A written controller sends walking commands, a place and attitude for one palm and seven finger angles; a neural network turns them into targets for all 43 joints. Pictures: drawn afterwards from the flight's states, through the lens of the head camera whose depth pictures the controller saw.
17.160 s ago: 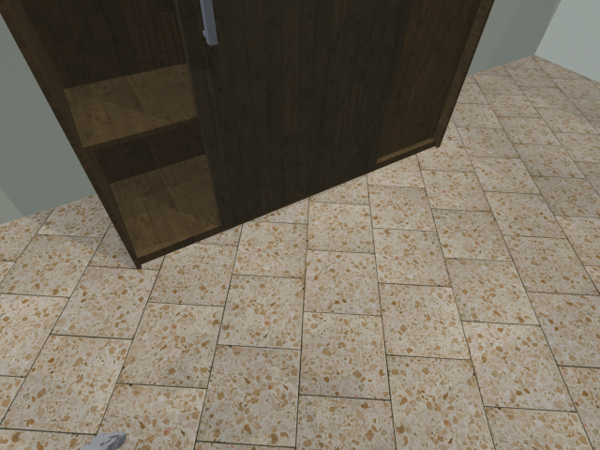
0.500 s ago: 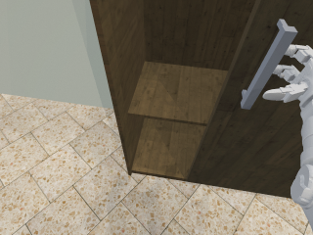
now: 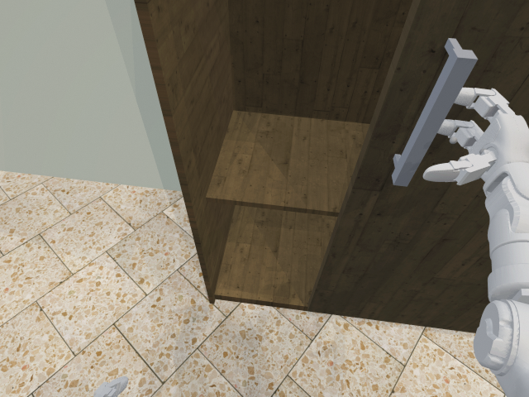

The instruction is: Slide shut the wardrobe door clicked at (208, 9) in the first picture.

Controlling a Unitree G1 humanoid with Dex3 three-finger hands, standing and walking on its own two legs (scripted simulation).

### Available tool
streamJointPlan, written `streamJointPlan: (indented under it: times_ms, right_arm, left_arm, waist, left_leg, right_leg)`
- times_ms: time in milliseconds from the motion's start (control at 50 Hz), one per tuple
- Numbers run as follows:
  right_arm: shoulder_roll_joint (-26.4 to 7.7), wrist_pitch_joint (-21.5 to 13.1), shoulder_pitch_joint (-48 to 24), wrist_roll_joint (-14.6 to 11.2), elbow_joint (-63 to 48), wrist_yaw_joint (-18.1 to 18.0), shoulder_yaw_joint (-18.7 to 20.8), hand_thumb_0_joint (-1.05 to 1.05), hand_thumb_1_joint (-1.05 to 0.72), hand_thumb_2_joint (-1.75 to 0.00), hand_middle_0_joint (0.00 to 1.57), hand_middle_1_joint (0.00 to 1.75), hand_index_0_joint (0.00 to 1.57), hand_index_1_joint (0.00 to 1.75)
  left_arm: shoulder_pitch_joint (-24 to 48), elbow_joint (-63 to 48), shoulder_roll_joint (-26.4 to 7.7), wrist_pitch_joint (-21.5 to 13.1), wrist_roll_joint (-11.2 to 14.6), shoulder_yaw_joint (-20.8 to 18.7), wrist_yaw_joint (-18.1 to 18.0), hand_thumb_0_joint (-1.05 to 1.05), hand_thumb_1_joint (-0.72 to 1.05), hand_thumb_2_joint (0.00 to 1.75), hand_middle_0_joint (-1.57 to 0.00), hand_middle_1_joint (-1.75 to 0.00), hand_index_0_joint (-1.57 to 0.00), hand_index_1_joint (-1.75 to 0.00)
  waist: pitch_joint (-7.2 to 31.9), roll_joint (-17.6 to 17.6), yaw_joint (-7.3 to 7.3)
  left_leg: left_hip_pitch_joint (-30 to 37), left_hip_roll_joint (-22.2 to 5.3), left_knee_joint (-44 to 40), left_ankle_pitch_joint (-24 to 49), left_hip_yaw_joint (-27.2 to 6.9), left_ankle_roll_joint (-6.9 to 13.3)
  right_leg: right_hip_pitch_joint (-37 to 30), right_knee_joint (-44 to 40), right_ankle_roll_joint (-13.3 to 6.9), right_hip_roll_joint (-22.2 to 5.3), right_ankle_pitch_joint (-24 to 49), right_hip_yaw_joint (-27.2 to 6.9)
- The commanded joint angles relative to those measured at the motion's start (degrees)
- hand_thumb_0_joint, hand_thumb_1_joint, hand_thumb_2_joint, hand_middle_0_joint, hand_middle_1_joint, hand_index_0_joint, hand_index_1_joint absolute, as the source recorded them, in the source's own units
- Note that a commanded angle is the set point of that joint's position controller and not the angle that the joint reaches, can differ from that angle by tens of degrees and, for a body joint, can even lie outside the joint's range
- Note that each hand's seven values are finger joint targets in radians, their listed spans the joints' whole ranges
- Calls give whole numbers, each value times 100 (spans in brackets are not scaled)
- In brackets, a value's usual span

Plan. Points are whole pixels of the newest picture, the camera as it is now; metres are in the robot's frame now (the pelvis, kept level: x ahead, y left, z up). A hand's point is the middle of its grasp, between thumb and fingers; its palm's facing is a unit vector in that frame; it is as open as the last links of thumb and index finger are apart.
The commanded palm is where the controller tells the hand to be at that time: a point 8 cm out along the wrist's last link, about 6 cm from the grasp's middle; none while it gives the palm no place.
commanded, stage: slide the fingers in behind the handle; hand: right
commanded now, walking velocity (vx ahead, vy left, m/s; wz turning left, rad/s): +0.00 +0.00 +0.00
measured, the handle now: (423, 120) +0.51 -0.17 +0.18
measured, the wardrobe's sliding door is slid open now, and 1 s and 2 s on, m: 0.36 0.36 0.36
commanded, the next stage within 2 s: grip the handle and tug to test in 1.32 s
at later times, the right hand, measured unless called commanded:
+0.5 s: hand (432, 139) +0.45 -0.17 +0.19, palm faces +0.01 +1.00 +0.00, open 14.0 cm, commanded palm +0.43 -0.22 +0.18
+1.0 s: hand (422, 135) +0.46 -0.16 +0.19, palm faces +0.01 +1.00 +0.00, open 14.0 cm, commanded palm +0.43 -0.21 +0.18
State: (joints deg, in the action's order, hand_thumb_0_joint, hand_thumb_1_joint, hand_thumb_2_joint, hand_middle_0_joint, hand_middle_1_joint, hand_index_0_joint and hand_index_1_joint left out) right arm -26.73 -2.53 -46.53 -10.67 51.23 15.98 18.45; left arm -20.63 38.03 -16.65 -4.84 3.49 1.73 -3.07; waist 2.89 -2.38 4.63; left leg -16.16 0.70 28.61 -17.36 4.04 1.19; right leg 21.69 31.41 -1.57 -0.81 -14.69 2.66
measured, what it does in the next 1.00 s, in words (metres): stands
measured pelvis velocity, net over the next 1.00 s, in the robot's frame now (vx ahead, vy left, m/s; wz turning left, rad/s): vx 0.00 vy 0.01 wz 0.01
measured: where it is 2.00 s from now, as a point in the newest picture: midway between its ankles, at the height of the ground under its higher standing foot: outside the picture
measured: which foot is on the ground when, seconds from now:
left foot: down 0.00-1.00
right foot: down 0.00-1.00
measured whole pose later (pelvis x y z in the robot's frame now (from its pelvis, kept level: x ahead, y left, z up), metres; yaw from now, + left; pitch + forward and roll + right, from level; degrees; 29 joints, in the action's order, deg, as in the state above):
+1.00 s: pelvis +0.00 +0.01 +0.00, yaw +1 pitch +4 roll +1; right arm -22.7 -2.7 -47.2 -9.5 51.6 10.4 17.6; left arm -20.7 39.1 -16.4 -5.0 3.3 1.3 -2.7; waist 2.6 -2.5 5.1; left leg -15.5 1.3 28.7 -17.3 3.5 1.9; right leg 20.2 30.4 -0.9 -1.4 -14.2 3.0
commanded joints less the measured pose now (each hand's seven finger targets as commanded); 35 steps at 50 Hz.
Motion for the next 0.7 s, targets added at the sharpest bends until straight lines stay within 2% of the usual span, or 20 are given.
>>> streamJointPlan:
  times_ms: [0,20,80,120,180,200,240,280,300,320,340,380,420,460,500,520,580,620,640,680]
  right_arm:
    - [-1268,-269,-2820,-59,-1317,-150,195,0,50,-30,30,120,30,120]
    - [-1335,-263,-2691,-48,-1328,-199,260,0,50,-30,30,120,30,120]
    - [-1175,-226,-2786,-22,-1250,-262,132,0,50,-30,30,120,30,120]
    - [-1345,-262,-2844,-1,-1296,-321,267,0,50,-30,30,120,30,120]
    - [-1299,-309,-2968,45,-1362,-336,186,0,50,-30,30,120,30,120]
    - [-1287,-348,-2941,44,-1490,-347,204,0,50,-30,30,120,30,120]
    - [-1091,-362,-2835,16,-1607,-346,85,0,50,-30,30,120,30,120]
    - [-1060,-302,-2710,-22,-1500,-351,99,0,50,-30,30,120,30,120]
    - [-888,-282,-2809,-32,-1541,-356,-41,0,50,-30,30,120,30,120]
    - [-823,-271,-2791,-40,-1540,-380,-77,0,50,-30,30,120,30,120]
    - [-919,-213,-2600,-36,-1462,-409,62,0,50,-30,30,120,30,120]
    - [-996,-154,-2805,-5,-1338,-462,51,0,50,-30,30,120,30,120]
    - [-1169,-198,-2879,39,-1387,-522,183,0,50,-30,30,120,30,120]
    - [-1030,-269,-3026,59,-1591,-534,60,0,50,-30,30,120,30,120]
    - [-1104,-322,-2895,34,-1521,-542,154,0,50,-30,30,120,30,120]
    - [-1175,-336,-2815,24,-1415,-539,211,0,50,-30,30,120,30,120]
    - [-1036,-332,-3066,69,-1224,-498,22,0,50,-30,30,120,30,120]
    - [-932,-349,-2948,61,-1345,-492,-20,0,50,-30,30,120,30,120]
    - [-1092,-327,-2893,36,-1197,-502,134,0,50,-30,30,120,30,120]
    - [-989,-324,-2979,14,-1141,-497,43,0,50,-30,30,120,30,120]
  left_arm:
    - [-91,-536,-865,-258,-9,-326,-55,0,90,90,-20,-30,-20,-30]
    - [-94,-536,-871,-232,-23,-323,-53,0,90,90,-20,-30,-20,-30]
    - [-27,-558,-834,-206,1,-315,-49,0,90,90,-20,-30,-20,-30]
    - [-22,-549,-852,-186,-19,-310,-60,0,90,90,-20,-30,-20,-30]
    - [22,-565,-808,-180,-6,-295,-65,0,90,90,-20,-30,-20,-30]
    - [23,-594,-809,-185,-13,-303,-56,0,90,90,-20,-30,-20,-30]
    - [55,-598,-791,-188,-4,-315,-42,0,90,90,-20,-30,-20,-30]
    - [79,-573,-792,-181,8,-316,-52,0,90,90,-20,-30,-20,-30]
    - [115,-580,-776,-192,19,-309,-47,0,90,90,-20,-30,-20,-30]
    - [102,-559,-771,-190,9,-315,-46,0,90,90,-20,-30,-20,-30]
    - [105,-569,-794,-190,22,-333,-46,0,90,90,-20,-30,-20,-30]
    - [89,-518,-795,-170,23,-310,-66,0,90,90,-20,-30,-20,-30]
    - [68,-501,-803,-166,-7,-320,-73,0,90,90,-20,-30,-20,-30]
    - [78,-537,-770,-192,-10,-311,-59,0,90,90,-20,-30,-20,-30]
    - [83,-518,-766,-211,-4,-312,-65,0,90,90,-20,-30,-20,-30]
    - [50,-490,-779,-195,-12,-313,-69,0,90,90,-20,-30,-20,-30]
    - [53,-451,-773,-210,17,-302,-78,0,90,90,-20,-30,-20,-30]
    - [74,-510,-751,-231,6,-305,-57,0,90,90,-20,-30,-20,-30]
    - [43,-475,-777,-235,9,-305,-68,0,90,90,-20,-30,-20,-30]
    - [37,-474,-768,-244,18,-309,-74,0,90,90,-20,-30,-20,-30]
  waist:
    - [1791,-154,24]
    - [1855,21,-3]
    - [1674,190,42]
    - [1762,165,4]
    - [1753,-32,28]
    - [1892,-20,-16]
    - [1939,-70,0]
    - [1789,-14,-19]
    - [1696,-44,18]
    - [1668,125,7]
    - [1700,83,-43]
    - [1498,192,12]
    - [1592,278,-13]
    - [1809,-51,-5]
    - [1818,88,-18]
    - [1763,301,-26]
    - [1495,60,51]
    - [1687,-107,-15]
    - [1691,82,-6]
    - [1600,207,29]
  left_leg:
    - [-329,95,-289,1832,-174,24]
    - [-173,88,-275,1983,-186,24]
    - [-182,83,-276,2011,-192,-9]
    - [-67,63,-269,2037,-218,9]
    - [-67,55,-260,2092,-235,5]
    - [-16,59,-238,2147,-223,17]
    - [-38,69,-255,2194,-219,19]
    - [-53,74,-285,2110,-212,16]
    - [-121,73,-303,2040,-204,14]
    - [-40,72,-305,2063,-190,29]
    - [-60,77,-319,2047,-215,9]
    - [-70,64,-347,1959,-219,-7]
    - [50,49,-348,1985,-243,-1]
    - [50,49,-327,2010,-262,2]
    - [95,59,-349,2061,-286,-9]
    - [193,52,-357,2074,-287,-13]
    - [-23,49,-386,1921,-288,-13]
    - [56,42,-372,1942,-301,9]
    - [78,50,-389,1949,-312,-12]
    - [59,52,-399,1953,-316,-37]
  right_leg:
    - [-1841,-173,-89,3,1682,-512]
    - [-1763,-126,-110,11,1787,-477]
    - [-1632,-154,-122,19,1667,-444]
    - [-1594,-137,-134,29,1668,-420]
    - [-1643,-149,-112,38,1689,-414]
    - [-1736,-150,-105,38,1794,-443]
    - [-1871,-127,-104,26,1900,-445]
    - [-1779,-172,-97,24,1771,-431]
    - [-1773,-188,-100,29,1691,-427]
    - [-1709,-181,-112,27,1729,-441]
    - [-1702,-192,-119,34,1659,-397]
    - [-1512,-223,-128,48,1463,-385]
    - [-1467,-207,-147,60,1468,-382]
    - [-1647,-219,-128,76,1511,-375]
    - [-1664,-210,-141,66,1528,-359]
    - [-1525,-212,-155,63,1470,-344]
    - [-1470,-242,-144,73,1295,-333]
    - [-1552,-222,-139,90,1369,-326]
    - [-1511,-215,-147,82,1317,-333]
    - [-1415,-237,-157,82,1256,-307]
